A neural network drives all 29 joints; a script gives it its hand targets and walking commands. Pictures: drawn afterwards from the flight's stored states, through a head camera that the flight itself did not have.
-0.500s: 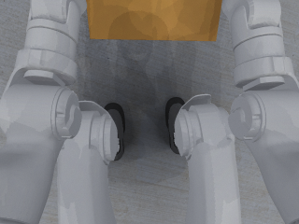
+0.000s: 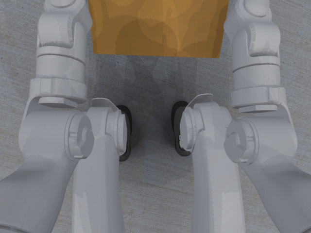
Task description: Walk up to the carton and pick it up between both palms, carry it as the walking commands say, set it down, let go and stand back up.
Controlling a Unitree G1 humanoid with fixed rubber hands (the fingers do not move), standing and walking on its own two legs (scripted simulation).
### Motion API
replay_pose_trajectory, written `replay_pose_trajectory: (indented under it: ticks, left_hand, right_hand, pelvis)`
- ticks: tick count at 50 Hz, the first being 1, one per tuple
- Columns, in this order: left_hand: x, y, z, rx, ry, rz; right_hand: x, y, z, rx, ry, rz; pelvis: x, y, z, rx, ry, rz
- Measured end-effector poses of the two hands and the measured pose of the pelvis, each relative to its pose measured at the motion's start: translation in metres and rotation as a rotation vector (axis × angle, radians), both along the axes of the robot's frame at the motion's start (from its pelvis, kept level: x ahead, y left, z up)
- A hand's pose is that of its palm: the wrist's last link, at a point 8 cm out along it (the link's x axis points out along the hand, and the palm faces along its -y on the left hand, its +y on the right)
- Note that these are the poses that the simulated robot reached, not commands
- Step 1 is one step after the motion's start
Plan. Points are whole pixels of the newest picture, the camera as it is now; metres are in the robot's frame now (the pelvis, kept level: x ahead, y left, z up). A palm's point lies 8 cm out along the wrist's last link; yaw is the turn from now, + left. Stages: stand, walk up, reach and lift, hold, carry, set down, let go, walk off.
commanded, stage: reach and lift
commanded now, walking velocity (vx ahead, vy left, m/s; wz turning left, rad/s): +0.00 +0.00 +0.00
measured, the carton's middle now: (157, 3) +0.53 -0.02 -0.21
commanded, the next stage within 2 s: none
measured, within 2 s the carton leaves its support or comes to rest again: neither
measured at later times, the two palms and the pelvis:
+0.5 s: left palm out of the picture +0.53 +0.13 -0.07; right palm out of the picture +0.51 -0.17 -0.05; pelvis -0.01 +0.01 +0.05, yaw +0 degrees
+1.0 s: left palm out of the picture +0.51 +0.14 +0.00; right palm out of the picture +0.49 -0.17 +0.02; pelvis -0.02 +0.00 +0.10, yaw +0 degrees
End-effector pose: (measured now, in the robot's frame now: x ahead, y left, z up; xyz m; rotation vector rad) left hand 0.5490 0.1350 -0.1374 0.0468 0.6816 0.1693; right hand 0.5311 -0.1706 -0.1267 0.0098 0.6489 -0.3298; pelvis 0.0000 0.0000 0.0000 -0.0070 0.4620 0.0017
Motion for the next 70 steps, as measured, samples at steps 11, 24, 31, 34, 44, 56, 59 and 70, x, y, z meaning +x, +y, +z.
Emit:
replay_pose_trajectory:
  ticks: [11,24,31,34,44,56,59,70]
  left_hand:
    - [-0.002,-0.001,0.034,-0.002,-0.017,-0.009]
    - [-0.017,0.000,0.068,-0.007,-0.011,0.005]
    - [-0.021,0.001,0.089,-0.008,-0.014,0.004]
    - [-0.023,0.001,0.097,-0.007,-0.016,0.004]
    - [-0.030,0.001,0.125,-0.006,-0.023,0.000]
    - [-0.041,0.004,0.158,-0.015,-0.020,0.005]
    - [-0.043,0.004,0.166,-0.013,-0.019,0.008]
    - [-0.052,0.004,0.197,-0.020,-0.020,0.008]
  right_hand:
    - [-0.005,-0.001,0.035,-0.004,-0.018,-0.010]
    - [-0.016,0.000,0.071,0.001,-0.015,-0.009]
    - [-0.021,0.001,0.091,0.005,-0.020,-0.012]
    - [-0.023,0.001,0.100,0.004,-0.022,-0.012]
    - [-0.032,0.001,0.127,0.010,-0.031,-0.022]
    - [-0.042,0.005,0.161,0.010,-0.031,-0.024]
    - [-0.044,0.005,0.169,0.013,-0.030,-0.025]
    - [-0.054,0.004,0.201,0.012,-0.033,-0.029]
  pelvis:
    - [-0.008,0.006,0.018,-0.021,-0.022,0.008]
    - [-0.014,0.007,0.046,-0.018,-0.044,0.005]
    - [-0.017,0.006,0.060,-0.016,-0.060,0.007]
    - [-0.017,0.005,0.066,-0.015,-0.067,0.008]
    - [-0.020,0.005,0.087,-0.010,-0.089,0.006]
    - [-0.021,0.006,0.113,-0.015,-0.123,0.010]
    - [-0.022,0.006,0.119,-0.017,-0.132,0.011]
    - [-0.021,0.008,0.143,-0.019,-0.167,0.011]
